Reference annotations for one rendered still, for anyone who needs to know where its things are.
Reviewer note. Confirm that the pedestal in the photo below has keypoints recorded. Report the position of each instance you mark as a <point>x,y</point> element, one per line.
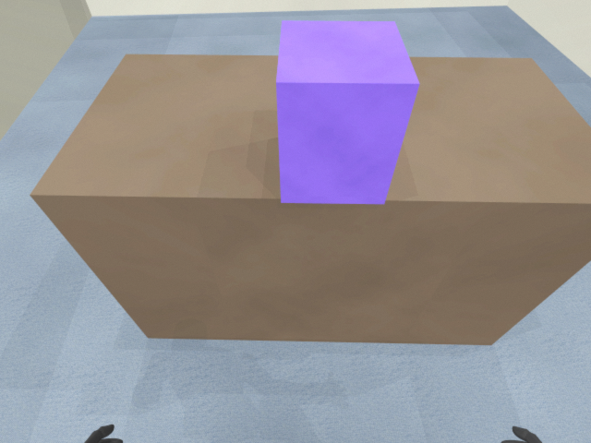
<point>169,189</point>

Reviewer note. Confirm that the carton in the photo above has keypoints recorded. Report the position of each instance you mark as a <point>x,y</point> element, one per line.
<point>345,93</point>

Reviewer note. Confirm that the robot left hand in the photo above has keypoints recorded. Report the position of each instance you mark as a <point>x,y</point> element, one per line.
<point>102,432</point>

